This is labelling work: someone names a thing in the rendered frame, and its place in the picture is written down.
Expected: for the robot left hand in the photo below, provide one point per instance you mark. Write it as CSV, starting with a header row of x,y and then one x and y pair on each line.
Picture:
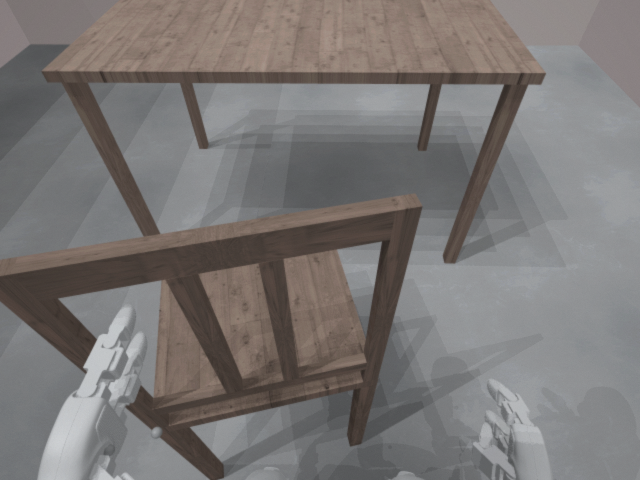
x,y
93,416

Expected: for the table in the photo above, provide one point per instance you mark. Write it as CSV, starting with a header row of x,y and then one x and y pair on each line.
x,y
299,42

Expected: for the chair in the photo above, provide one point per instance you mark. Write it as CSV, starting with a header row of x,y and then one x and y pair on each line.
x,y
254,314

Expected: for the robot right hand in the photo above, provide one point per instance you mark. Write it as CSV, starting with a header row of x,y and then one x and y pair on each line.
x,y
521,453

